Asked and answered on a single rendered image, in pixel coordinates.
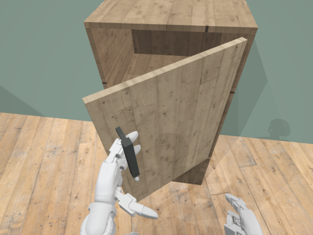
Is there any robot left hand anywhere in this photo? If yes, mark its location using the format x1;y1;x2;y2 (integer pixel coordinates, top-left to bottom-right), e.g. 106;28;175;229
94;131;158;219

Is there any robot left forearm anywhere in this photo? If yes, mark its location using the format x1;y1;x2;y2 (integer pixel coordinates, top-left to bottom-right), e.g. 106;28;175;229
80;201;117;235

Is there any cupboard door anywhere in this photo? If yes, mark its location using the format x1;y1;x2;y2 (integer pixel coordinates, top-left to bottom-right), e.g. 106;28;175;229
82;37;247;202

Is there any handle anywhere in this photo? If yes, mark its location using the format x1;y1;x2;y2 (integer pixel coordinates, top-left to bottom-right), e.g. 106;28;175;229
116;127;140;178

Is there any robot right hand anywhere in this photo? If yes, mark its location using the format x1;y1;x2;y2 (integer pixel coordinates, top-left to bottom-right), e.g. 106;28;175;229
224;193;263;235

